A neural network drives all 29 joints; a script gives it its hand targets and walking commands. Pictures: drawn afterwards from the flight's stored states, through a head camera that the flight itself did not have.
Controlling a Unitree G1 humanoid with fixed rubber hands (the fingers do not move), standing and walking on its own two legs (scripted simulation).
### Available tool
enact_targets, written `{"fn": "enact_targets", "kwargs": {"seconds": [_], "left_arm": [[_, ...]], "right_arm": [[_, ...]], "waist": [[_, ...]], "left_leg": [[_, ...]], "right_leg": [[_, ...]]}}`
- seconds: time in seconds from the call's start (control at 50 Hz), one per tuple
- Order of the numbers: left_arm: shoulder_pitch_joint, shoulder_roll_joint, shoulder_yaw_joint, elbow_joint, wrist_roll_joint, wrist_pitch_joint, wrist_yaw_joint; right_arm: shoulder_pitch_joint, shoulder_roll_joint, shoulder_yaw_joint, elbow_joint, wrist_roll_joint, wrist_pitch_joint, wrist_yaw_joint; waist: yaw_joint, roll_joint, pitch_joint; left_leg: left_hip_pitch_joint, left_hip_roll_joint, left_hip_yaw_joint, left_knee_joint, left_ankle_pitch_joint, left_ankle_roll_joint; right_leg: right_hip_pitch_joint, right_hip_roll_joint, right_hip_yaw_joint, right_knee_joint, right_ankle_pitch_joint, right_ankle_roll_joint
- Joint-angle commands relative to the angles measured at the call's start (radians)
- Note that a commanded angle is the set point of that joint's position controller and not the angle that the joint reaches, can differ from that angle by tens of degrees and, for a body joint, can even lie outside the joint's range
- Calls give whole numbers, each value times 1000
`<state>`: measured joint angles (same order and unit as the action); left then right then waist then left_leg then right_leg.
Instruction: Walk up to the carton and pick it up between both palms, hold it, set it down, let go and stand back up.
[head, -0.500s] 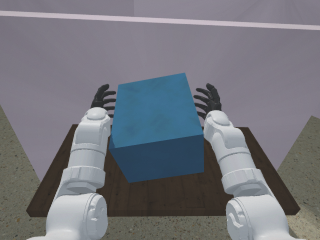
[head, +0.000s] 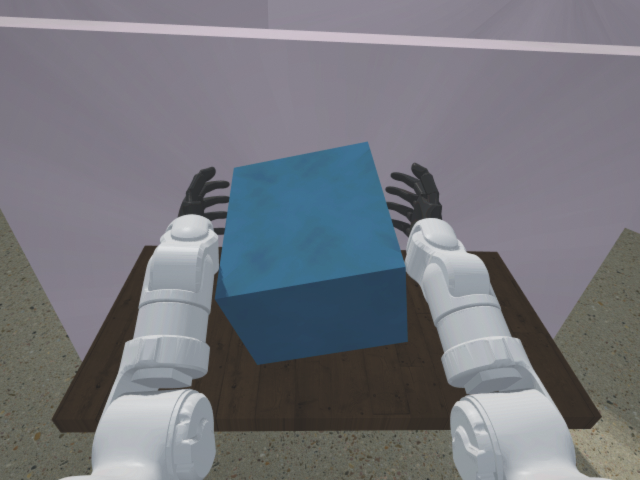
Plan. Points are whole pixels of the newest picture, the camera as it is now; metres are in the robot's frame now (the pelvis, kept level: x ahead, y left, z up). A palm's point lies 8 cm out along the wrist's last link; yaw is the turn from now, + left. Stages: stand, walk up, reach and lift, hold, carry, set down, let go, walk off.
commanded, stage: hold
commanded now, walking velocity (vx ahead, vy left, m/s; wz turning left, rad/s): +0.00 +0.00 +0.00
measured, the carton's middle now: (314, 248) +0.39 +0.00 +0.15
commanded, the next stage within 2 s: none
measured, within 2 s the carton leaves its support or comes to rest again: neither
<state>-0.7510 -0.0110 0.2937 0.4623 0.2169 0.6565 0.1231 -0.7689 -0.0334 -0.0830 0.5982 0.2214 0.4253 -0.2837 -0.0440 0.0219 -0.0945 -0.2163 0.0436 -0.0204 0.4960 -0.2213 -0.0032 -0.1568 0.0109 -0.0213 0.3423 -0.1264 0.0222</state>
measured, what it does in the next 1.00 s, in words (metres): stands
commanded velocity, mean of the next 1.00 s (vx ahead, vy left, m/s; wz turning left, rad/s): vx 0.00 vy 0.00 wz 0.00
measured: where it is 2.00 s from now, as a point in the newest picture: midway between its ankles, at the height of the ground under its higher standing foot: outside the picture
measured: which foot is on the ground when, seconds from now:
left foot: down 0.00-1.00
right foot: down 0.00-1.00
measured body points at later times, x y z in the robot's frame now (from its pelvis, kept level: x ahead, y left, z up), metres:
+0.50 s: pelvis +0.00 +0.00 +0.00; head -0.06 +0.01 +0.45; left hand +0.39 +0.16 +0.20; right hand +0.39 -0.13 +0.20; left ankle +0.03 +0.12 -0.74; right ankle +0.04 -0.14 -0.74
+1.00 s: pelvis +0.00 +0.00 +0.00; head -0.06 +0.01 +0.45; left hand +0.39 +0.16 +0.20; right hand +0.39 -0.13 +0.20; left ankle +0.03 +0.12 -0.74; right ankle +0.04 -0.14 -0.74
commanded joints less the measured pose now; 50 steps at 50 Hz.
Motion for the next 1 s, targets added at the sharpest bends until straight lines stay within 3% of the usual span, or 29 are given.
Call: {"fn": "enact_targets", "kwargs": {"seconds": [0.0, 0.04, 0.06, 0.08, 0.1, 0.14, 0.2, 0.22, 0.24, 0.26, 0.28, 0.3, 0.36, 0.38, 0.48, 0.5, 0.56, 0.6, 0.66, 0.68, 0.74, 0.78, 0.84, 0.88, 0.9, 0.92, 0.94, 0.96, 0.98], "left_arm": [[-726, -642, -380, -216, -82, -71, -217], [-745, -635, -383, -245, -83, -81, -219], [-731, -668, -406, -248, -93, -75, -221], [-723, -642, -381, -214, -85, -70, -221], [-730, -653, -411, -245, -93, -74, -219], [-765, -683, -429, -257, -113, -84, -217], [-712, -656, -381, -225, -80, -71, -221], [-719, -627, -353, -199, -60, -65, -224], [-740, -621, -334, -186, -55, -71, -232], [-721, -634, -344, -192, -58, -70, -233], [-734, -660, -393, -239, -84, -78, -231], [-755, -659, -398, -236, -90, -84, -227], [-725, -635, -399, -254, -82, -72, -226], [-713, -647, -396, -223, -82, -72, -227], [-693, -639, -392, -241, -77, -69, -224], [-748, -638, -414, -302, -88, -80, -223], [-708, -664, -435, -311, -100, -73, -220], [-701, -632, -374, -212, -61, -64, -231], [-710, -637, -378, -233, -59, -62, -241], [-709, -635, -374, -228, -56, -63, -238], [-716, -629, -350, -203, -46, -66, -242], [-760, -651, -397, -275, -69, -77, -241], [-749, -633, -364, -202, -49, -71, -243], [-738, -640, -376, -241, -59, -78, -237], [-712, -645, -393, -221, -59, -72, -239], [-758, -653, -419, -284, -72, -80, -240], [-720, -654, -402, -266, -75, -80, -234], [-695, -644, -399, -251, -63, -72, -239], [-712, -626, -378, -238, -53, -70, -241]], "right_arm": [[-804, 650, 391, -253, 113, -39, 167], [-782, 656, 402, -242, 102, -39, 167], [-789, 661, 408, -273, 111, -49, 168], [-834, 654, 411, -303, 112, -55, 166], [-797, 663, 411, -281, 110, -55, 166], [-830, 672, 402, -289, 115, -57, 168], [-796, 661, 405, -271, 121, -52, 168], [-754, 636, 381, -199, 94, -36, 167], [-791, 646, 375, -224, 90, -49, 175], [-817, 643, 381, -254, 95, -60, 179], [-804, 662, 391, -282, 97, -67, 172], [-827, 664, 393, -277, 98, -66, 174], [-756, 638, 406, -232, 117, -54, 170], [-790, 650, 417, -270, 104, -53, 165], [-797, 651, 420, -301, 117, -60, 160], [-750, 668, 422, -259, 118, -52, 163], [-771, 644, 447, -341, 128, -58, 156], [-772, 656, 420, -245, 104, -49, 156], [-751, 639, 387, -234, 91, -52, 163], [-797, 643, 396, -269, 95, -60, 165], [-767, 642, 386, -214, 84, -57, 173], [-769, 662, 388, -223, 94, -66, 173], [-788, 640, 359, -202, 84, -72, 181], [-796, 653, 390, -251, 94, -78, 175], [-770, 627, 383, -227, 74, -70, 170], [-749, 657, 396, -223, 77, -77, 171], [-784, 656, 412, -278, 90, -82, 166], [-727, 643, 404, -238, 81, -72, 166], [-747, 649, 401, -242, 86, -71, 166]], "waist": [[-24, -18, -321], [-12, -16, -343], [-28, -7, -378], [2, -3, -357], [-27, 24, -368], [-40, 2, -404], [-10, 7, -356], [-27, 9, -294], [-7, -28, -305], [1, -11, -337], [-34, -7, -379], [-17, 2, -373], [-29, 30, -360], [-27, -13, -377], [-6, 6, -370], [-35, 15, -382], [-23, 8, -440], [-19, -11, -336], [-38, 3, -285], [-15, -23, -322], [-27, -10, -291], [-38, 15, -336], [-27, 18, -267], [-23, 12, -361], [-48, 5, -344], [-43, 31, -367], [-44, -16, -400], [-40, 18, -354], [-33, -6, -331]], "left_leg": [[173, -79, -14, -181, 172, -12], [173, -80, -10, -171, 195, -10], [210, -74, -21, -169, 226, -15], [181, -81, -10, -173, 205, -7], [207, -77, -14, -168, 234, -20], [217, -75, -25, -160, 220, -18], [205, -77, -13, -166, 248, -16], [170, -83, -11, -181, 171, -8], [152, -79, -3, -198, 124, -4], [173, -75, -11, -204, 161, -2], [203, -71, -17, -177, 206, -9], [187, -70, -16, -176, 200, -19], [219, -78, -21, -164, 238, -19], [216, -71, -16, -166, 236, -17], [205, -80, -18, -161, 261, -16], [228, -83, -17, -152, 262, -17], [248, -80, -21, -129, 360, -29], [191, -82, -11, -175, 202, -9], [194, -80, -9, -187, 187, -13], [192, -73, -8, -186, 202, -10], [176, -72, -12, -194, 171, -10], [202, -68, -18, -183, 197, -19], [160, -78, -11, -214, 95, -5], [203, -78, -11, -179, 209, -6], [227, -70, -20, -179, 207, -17], [223, -72, -15, -170, 212, -21], [248, -75, -16, -164, 256, -15], [239, -77, -13, -168, 272, -20], [208, -81, -8, -179, 235, -17]], "right_leg": [[243, 62, -9, -72, 82, -1], [245, 58, -13, -62, 101, 7], [255, 67, -16, -61, 124, 1], [257, 56, -11, -65, 103, 2], [259, 65, -20, -60, 133, 0], [258, 65, -17, -62, 120, -4], [258, 62, -20, -63, 141, 0], [256, 57, -18, -71, 81, 0], [255, 60, -13, -79, 38, 4], [250, 58, -17, -74, 65, 0], [270, 63, -13, -65, 119, -6], [253, 64, -18, -63, 98, -5], [270, 61, -18, -64, 140, -1], [265, 66, -21, -71, 138, 0], [272, 64, -21, -61, 149, 1], [277, 59, -21, -57, 158, 4], [298, 72, -28, -49, 225, 0], [274, 62, -19, -72, 104, 5], [260, 62, -23, -77, 80, -2], [263, 59, -21, -76, 92, 0], [271, 63, -26, -70, 75, -5], [263, 55, -22, -70, 96, -5], [249, 52, -23, -77, 16, -2], [269, 59, -28, -63, 109, -2], [267, 56, -23, -75, 110, -3], [270, 56, -30, -63, 109, -1], [297, 62, -31, -68, 157, 0], [292, 60, -24, -70, 161, 6], [301, 61, -21, -72, 137, 12]]}}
